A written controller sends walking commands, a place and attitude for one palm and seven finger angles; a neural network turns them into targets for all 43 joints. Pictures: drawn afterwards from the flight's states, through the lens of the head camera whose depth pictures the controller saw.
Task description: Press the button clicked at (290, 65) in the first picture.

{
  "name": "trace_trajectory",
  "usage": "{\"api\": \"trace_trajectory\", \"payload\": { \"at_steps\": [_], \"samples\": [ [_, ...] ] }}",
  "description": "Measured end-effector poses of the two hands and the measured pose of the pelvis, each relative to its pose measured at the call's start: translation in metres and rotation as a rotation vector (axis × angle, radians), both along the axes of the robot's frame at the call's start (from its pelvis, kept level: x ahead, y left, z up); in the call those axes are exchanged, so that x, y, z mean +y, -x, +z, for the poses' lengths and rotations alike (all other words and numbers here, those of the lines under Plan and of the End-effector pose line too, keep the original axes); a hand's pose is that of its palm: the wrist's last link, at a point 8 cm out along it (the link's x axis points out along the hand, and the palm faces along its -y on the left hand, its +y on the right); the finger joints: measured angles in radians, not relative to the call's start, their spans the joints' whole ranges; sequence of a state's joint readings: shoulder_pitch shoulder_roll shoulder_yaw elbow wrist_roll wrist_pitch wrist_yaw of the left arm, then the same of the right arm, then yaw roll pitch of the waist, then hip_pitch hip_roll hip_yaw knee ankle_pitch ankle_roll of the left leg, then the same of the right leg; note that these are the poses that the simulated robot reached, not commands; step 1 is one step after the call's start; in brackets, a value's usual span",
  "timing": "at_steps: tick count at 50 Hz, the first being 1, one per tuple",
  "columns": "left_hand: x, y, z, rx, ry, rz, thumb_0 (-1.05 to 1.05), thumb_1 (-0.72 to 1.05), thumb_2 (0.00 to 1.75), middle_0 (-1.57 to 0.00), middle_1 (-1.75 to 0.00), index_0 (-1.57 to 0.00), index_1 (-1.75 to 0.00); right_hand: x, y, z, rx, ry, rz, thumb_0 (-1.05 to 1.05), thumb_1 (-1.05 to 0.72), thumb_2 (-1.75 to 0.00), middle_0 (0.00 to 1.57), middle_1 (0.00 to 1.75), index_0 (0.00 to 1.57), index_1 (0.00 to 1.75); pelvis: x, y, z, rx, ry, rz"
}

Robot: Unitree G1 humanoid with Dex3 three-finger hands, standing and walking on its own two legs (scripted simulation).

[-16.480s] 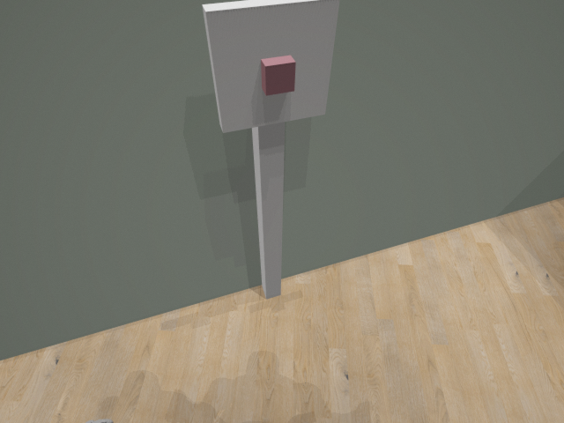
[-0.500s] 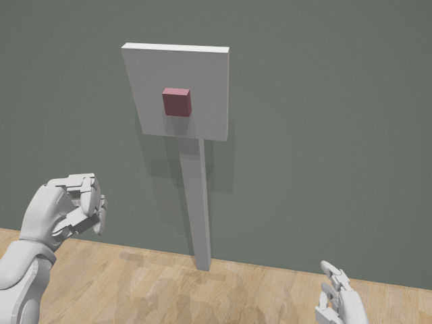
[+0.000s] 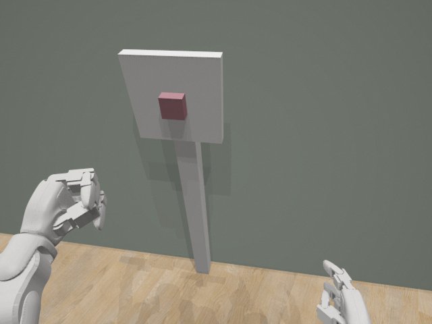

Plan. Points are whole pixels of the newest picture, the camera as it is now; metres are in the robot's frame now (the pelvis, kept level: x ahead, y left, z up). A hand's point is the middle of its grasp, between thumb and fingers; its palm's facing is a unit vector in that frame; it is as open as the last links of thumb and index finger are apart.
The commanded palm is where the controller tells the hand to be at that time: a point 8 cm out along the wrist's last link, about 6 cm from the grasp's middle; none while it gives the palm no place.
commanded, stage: aim a knuckle at the button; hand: left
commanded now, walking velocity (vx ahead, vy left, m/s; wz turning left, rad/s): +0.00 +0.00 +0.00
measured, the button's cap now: (173, 105) +0.52 +0.16 +0.18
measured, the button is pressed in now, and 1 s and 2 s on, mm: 0 0 0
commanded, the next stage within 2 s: press the button with the knuckle in 1.96 s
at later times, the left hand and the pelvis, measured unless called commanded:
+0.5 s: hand (133, 180) +0.30 +0.18 +0.16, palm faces -0.02 -1.00 -0.05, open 3.1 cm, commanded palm +0.28 +0.23 +0.16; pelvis +0.00 +0.00 +0.00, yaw -1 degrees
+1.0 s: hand (164, 155) +0.38 +0.15 +0.15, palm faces -0.04 -1.00 -0.01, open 3.1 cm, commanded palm +0.36 +0.20 +0.15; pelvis +0.01 +0.00 +0.00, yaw -2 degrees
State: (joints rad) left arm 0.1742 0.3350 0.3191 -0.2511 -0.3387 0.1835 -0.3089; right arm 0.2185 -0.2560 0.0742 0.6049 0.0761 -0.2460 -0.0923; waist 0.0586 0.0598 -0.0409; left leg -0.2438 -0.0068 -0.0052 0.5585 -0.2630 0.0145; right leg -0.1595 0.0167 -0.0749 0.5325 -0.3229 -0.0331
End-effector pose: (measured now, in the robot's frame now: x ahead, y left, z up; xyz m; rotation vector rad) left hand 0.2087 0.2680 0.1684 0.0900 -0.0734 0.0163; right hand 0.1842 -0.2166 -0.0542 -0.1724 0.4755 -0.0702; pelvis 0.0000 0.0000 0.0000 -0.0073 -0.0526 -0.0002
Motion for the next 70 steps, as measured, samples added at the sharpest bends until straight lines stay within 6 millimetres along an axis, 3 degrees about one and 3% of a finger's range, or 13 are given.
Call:
{"api": "trace_trajectory", "payload": {
  "at_steps": [9, 22, 48, 64, 70],
  "samples": [
    [-0.002, -0.008, -0.003, 0.006, 0.015, -0.004, 0.02, 0.90, 0.90, -1.31, -1.50, -1.30, -1.50, -0.004, 0.002, -0.003, 0.009, 0.002, -0.010, 0.02, -0.90, -0.90, 0.20, 0.30, 0.21, 0.30, -0.002, 0.000, 0.000, 0.000, 0.000, 0.003],
    [-0.029, -0.060, -0.007, 0.011, 0.039, -0.049, 0.02, 0.90, 0.90, -1.30, -1.50, -1.30, -1.50, -0.011, 0.011, -0.009, 0.053, 0.002, -0.046, 0.02, -0.90, -0.90, 0.20, 0.30, 0.21, 0.30, -0.003, 0.000, 0.000, 0.014, -0.009, -0.008],
    [-0.060, -0.145, -0.018, 0.059, 0.072, -0.053, 0.02, 0.90, 0.90, -1.30, -1.50, -1.30, -1.50, -0.027, 0.031, -0.026, 0.217, 0.011, -0.122, 0.01, -0.90, -0.90, 0.20, 0.30, 0.21, 0.30, -0.002, -0.012, 0.001, 0.056, -0.013, -0.026],
    [-0.073, -0.191, -0.023, 0.078, 0.089, -0.045, 0.02, 0.90, 0.90, -1.30, -1.50, -1.30, -1.50, -0.035, 0.068, -0.041, 0.364, 0.017, -0.183, 0.01, -0.90, -0.90, 0.20, 0.30, 0.21, 0.30, 0.000, -0.012, 0.001, 0.089, -0.011, -0.036],
    [-0.076, -0.198, -0.026, 0.073, 0.087, -0.047, 0.02, 0.90, 0.90, -1.30, -1.50, -1.29, -1.50, -0.037, 0.086, -0.045, 0.410, 0.013, -0.211, 0.01, -0.90, -0.90, 0.20, 0.30, 0.21, 0.30, 0.002, -0.013, 0.000, 0.100, -0.011, -0.046]
  ]
}}
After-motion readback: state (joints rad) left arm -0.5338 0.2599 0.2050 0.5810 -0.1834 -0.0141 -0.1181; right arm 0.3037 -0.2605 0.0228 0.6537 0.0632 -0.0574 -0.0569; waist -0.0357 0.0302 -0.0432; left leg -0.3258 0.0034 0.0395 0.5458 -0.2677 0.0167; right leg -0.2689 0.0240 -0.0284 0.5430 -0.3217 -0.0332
